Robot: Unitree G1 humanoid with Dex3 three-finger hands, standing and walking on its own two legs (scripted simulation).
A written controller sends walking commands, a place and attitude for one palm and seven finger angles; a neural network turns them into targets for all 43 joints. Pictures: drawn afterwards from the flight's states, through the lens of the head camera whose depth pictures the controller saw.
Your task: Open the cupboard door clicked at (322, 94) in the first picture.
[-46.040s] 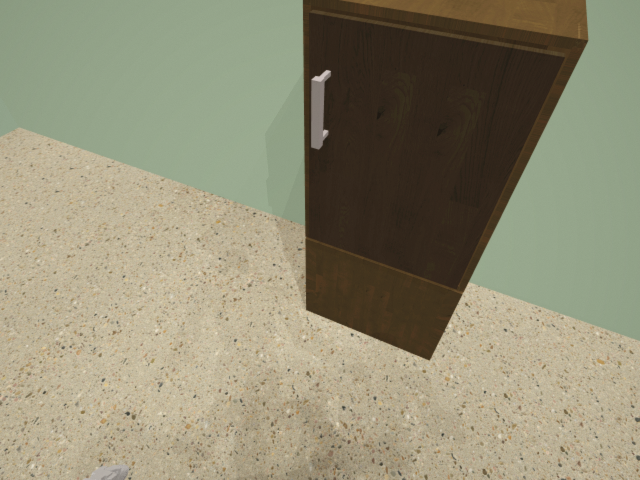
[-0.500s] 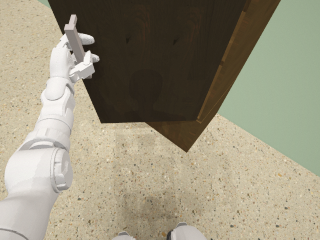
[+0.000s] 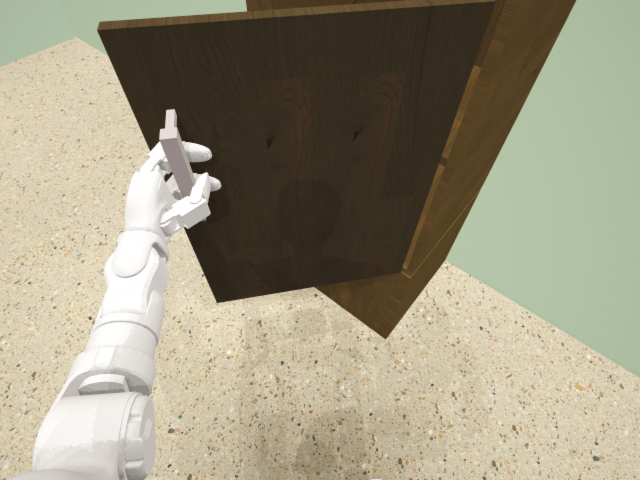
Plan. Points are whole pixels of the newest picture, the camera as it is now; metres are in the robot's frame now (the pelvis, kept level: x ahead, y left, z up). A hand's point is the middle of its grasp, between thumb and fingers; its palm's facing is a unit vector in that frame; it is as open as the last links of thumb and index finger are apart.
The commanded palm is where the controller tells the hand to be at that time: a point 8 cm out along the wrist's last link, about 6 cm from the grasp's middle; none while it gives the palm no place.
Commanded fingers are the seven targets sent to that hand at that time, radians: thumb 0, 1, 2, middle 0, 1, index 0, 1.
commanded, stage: pull the door open along its arc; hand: left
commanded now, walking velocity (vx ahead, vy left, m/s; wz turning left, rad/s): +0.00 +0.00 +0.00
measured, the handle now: (185, 169) +0.49 +0.16 +0.11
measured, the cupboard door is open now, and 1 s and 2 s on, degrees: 51 80 82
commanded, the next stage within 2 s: open thumb and fingers to let go in 0.54 s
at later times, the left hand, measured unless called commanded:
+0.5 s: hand (281, 318) +0.27 +0.03 +0.11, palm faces +0.28 -0.96 -0.02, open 5.8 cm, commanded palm +0.20 +0.08 +0.10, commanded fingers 0.00 0.90 0.90 -0.40 -1.35 -0.40 -1.35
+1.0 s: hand (277, 329) +0.26 +0.04 +0.11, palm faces +0.37 -0.93 -0.01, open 9.3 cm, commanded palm +0.22 +0.07 +0.10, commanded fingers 0.00 -0.43 0.33 -0.31 -1.21 -0.31 -1.21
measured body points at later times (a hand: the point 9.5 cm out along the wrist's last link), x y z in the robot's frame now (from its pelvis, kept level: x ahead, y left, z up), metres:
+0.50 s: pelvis -0.01 -0.03 +0.01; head -0.02 -0.05 +0.46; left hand +0.25 +0.08 +0.11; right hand +0.20 -0.21 -0.07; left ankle -0.03 +0.10 -0.71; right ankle +0.00 -0.11 -0.71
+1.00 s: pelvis -0.02 -0.05 +0.01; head -0.01 -0.08 +0.46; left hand +0.24 +0.09 +0.11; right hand +0.18 -0.25 -0.09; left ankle -0.03 +0.10 -0.71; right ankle +0.00 -0.11 -0.71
